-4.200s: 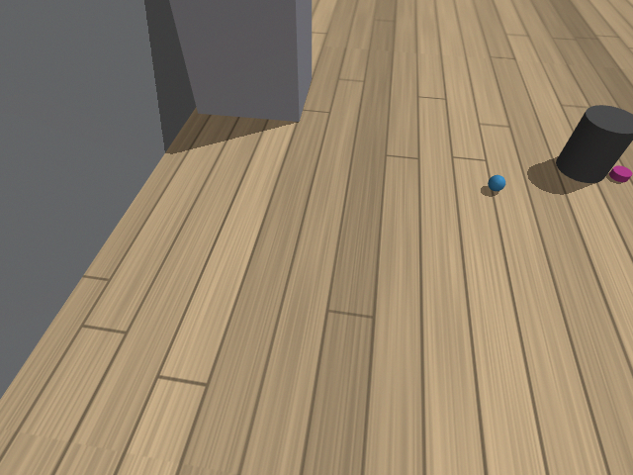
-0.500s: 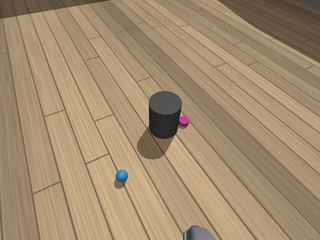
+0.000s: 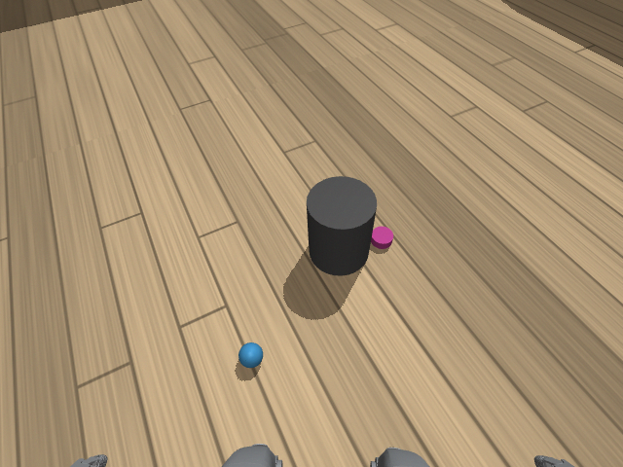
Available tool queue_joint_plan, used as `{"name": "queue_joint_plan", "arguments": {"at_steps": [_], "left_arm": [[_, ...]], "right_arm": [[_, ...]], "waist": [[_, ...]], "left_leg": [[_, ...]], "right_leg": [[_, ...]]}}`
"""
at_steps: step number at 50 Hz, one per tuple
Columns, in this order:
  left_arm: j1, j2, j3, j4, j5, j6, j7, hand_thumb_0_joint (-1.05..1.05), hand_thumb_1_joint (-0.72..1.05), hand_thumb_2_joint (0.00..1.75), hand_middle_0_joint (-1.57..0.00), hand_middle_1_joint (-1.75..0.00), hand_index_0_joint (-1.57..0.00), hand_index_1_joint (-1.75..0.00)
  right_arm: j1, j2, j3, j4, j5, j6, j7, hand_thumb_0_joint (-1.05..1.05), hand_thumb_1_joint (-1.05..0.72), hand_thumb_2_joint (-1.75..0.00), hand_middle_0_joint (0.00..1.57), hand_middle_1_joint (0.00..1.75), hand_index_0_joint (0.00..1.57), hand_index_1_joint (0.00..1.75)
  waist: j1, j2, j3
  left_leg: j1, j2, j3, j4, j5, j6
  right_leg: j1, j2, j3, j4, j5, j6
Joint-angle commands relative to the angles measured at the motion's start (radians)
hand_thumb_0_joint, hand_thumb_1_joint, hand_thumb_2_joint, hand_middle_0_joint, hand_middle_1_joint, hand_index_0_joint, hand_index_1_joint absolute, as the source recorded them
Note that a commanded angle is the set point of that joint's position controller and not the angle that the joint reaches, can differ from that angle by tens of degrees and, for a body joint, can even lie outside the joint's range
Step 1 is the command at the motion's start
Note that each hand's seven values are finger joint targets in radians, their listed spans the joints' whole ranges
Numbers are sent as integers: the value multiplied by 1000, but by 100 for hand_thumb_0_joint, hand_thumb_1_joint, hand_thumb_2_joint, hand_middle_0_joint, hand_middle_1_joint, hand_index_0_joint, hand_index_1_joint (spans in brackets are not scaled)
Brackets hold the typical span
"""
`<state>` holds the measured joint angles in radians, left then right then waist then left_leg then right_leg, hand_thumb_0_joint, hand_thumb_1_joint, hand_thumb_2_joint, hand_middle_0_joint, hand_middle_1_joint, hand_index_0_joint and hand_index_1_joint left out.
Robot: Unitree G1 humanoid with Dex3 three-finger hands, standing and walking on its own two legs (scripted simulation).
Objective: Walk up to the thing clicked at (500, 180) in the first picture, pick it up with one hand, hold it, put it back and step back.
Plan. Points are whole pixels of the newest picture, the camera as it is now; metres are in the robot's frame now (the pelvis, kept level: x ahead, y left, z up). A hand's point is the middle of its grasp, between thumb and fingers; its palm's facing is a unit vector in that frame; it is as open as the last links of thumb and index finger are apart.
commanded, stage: walk up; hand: left
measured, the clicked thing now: (250, 355) +0.49 +0.23 -0.71
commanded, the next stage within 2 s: stand in 1.10 s
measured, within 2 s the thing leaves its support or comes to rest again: neither
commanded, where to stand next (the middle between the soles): +0.11 +0.00 m, yaw -2 degrees
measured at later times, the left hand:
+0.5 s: hand out of the picture +0.08 +0.28 -0.13, palm faces +0.00 -0.93 -0.37, open 7.4 cm
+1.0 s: hand out of the picture +0.12 +0.26 -0.12, palm faces -0.03 -0.94 -0.34, open 7.4 cm
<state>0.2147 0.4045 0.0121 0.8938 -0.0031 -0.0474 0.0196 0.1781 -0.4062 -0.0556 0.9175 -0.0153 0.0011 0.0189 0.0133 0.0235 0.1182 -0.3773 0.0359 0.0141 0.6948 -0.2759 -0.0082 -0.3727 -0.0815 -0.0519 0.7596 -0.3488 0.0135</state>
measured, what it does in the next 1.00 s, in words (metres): stands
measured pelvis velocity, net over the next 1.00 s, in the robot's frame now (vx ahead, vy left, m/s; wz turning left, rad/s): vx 0.02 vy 0.01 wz -0.01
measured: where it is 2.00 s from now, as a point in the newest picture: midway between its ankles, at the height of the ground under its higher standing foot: outside the picture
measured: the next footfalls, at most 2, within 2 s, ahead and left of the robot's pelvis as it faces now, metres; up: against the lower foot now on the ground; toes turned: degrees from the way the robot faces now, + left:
none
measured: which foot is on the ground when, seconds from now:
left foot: down 0.00-1.00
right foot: down 0.00-1.00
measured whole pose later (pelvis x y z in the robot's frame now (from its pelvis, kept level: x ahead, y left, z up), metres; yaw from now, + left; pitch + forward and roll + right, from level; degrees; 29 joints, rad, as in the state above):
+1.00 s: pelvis +0.02 +0.01 +0.03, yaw -1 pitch -2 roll +0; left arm 0.07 0.34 0.01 1.16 0.00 -0.02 0.00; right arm 0.09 -0.36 -0.02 1.17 -0.01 0.01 0.02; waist -0.01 0.01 0.05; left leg -0.18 0.04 0.03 0.37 -0.15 -0.02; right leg -0.15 -0.05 -0.03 0.35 -0.17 0.04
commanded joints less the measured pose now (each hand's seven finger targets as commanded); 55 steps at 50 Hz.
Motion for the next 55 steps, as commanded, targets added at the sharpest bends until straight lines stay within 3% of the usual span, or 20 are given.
{"name": "queue_joint_plan", "arguments": {"at_steps": [1, 3, 4, 6, 7, 10, 13, 21, 35, 42, 48, 54, 55], "left_arm": [[35, 201, 52, 4, -12, 9, 22, 0, 90, 90, -20, -30, -20, -30], [18, 198, 51, 37, -2, 3, 16, 0, 90, 90, -20, -30, -20, -30], [23, 213, 51, 51, 0, -2, 13, 0, 90, 90, -20, -30, -20, -30], [-42, 248, 52, 58, 6, -3, 8, 0, 90, 90, -20, -30, -20, -30], [-77, 241, 50, 59, 6, -3, 6, 0, 90, 90, -20, -30, -20, -30], [-85, 205, 34, 96, 1, -6, 4, 0, 90, 90, -20, -30, -20, -30], [-112, 206, 33, 129, 3, -9, 2, 0, 90, 90, -20, -30, -20, -30], [-157, 181, 21, 178, 0, -5, -7, 0, 90, 90, -20, -30, -20, -30], [-187, 176, 27, 210, 8, 1, -12, 0, 90, 90, -20, -30, -20, -30], [-198, 166, 31, 206, 10, 8, -12, 0, 90, 90, -20, -30, -20, -30], [-188, 160, 33, 210, 12, 6, -10, 0, 90, 90, -20, -30, -20, -30], [-202, 161, 34, 202, 9, 10, -10, 0, 90, 90, -20, -30, -20, -30], [-177, 159, 34, 215, 12, 15, -12, 0, 90, 90, -20, -30, -20, -30]], "right_arm": [[-51, -269, -52, -52, 16, -24, -13, 0, -90, -90, 20, 30, 20, 30], [-111, -230, -30, -41, 16, -12, -13, 0, -90, -90, 20, 30, 20, 30], [-123, -214, -21, -32, 19, -9, -12, 0, -90, -90, 20, 30, 20, 30], [-103, -197, -15, -4, 21, -2, -11, 0, -90, -90, 20, 30, 20, 30], [-95, -198, -14, 13, 19, -4, -11, 0, -90, -90, 20, 30, 20, 30], [-135, -193, -3, 41, 20, -14, -8, 0, -90, -90, 20, 30, 20, 30], [-154, -181, 5, 66, 23, -13, -7, 0, -90, -90, 20, 30, 20, 30], [-188, -176, 8, 122, 19, -12, -4, 0, -90, -90, 20, 30, 20, 30], [-177, -163, 8, 177, 17, -14, -4, 0, -90, -90, 20, 30, 20, 30], [-160, -167, 5, 184, 12, -14, -6, 0, -90, -90, 20, 30, 20, 30], [-157, -164, 2, 185, 13, -17, -7, 0, -90, -90, 20, 30, 20, 30], [-147, -163, 3, 185, 12, -15, -9, 0, -90, -90, 20, 30, 20, 30], [-147, -149, 8, 179, 3, -23, -12, 0, -90, -90, 20, 30, 20, 30]], "waist": [[15, 123, -190], [25, 114, -151], [31, 107, -149], [-6, 57, -118], [-18, 59, -126], [2, 62, -161], [-2, 19, -144], [-5, 16, -140], [-10, -35, -155], [-14, -15, -145], [-14, -11, -159], [-18, -13, -160], [-19, -32, -165]], "left_leg": [[42, 265, -338, -223, 199, 230], [-47, 171, -215, -204, 88, 155], [-35, 129, -166, -172, 55, 111], [24, 74, -129, -158, -57, 65], [56, 82, -141, -173, -47, 69], [88, 117, -170, -211, 38, 90], [90, 106, -144, -227, 65, 74], [144, 104, -138, -334, -18, 57], [222, 89, -92, -387, 90, 31], [199, 97, -101, -420, 34, 30], [216, 98, -97, -407, 121, 31], [219, 93, -92, -408, 122, 29], [224, 112, -109, -435, 111, 23]], "right_leg": [[84, 49, 30, 36, -118, -34], [151, 41, 44, -101, 0, -42], [151, 7, 75, -159, 81, -50], [50, -52, 164, -224, 58, -80], [45, -48, 154, -227, 64, -76], [101, -9, 101, -234, 117, -55], [125, -26, 118, -285, 151, -54], [144, -30, 112, -368, 117, -41], [204, -62, 119, -472, 194, -29], [218, -54, 108, -469, 175, -28], [236, -53, 103, -470, 211, -28], [234, -57, 104, -461, 243, -23], [245, -53, 99, -462, 196, -21]]}}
